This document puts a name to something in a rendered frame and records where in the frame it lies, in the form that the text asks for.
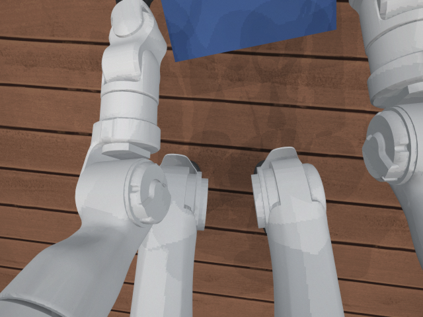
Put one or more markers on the robot right forearm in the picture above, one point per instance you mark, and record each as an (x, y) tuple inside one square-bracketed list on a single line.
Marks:
[(392, 32)]

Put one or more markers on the left robot thigh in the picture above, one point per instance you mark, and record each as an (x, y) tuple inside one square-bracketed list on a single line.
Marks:
[(165, 259)]

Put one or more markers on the robot thigh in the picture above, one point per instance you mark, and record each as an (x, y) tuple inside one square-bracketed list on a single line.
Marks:
[(303, 267), (165, 259)]

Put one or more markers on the left robot upper arm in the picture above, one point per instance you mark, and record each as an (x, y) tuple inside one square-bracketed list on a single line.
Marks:
[(118, 202)]

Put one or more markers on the right robot thigh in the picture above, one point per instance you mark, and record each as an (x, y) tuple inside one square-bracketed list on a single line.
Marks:
[(303, 267)]

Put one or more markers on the right robot upper arm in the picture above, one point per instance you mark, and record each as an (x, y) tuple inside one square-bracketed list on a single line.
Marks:
[(393, 153)]

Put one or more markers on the carton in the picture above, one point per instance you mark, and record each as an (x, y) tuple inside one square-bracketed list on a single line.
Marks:
[(198, 28)]

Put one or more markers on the robot left forearm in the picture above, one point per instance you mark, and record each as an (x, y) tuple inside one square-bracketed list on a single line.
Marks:
[(127, 128)]

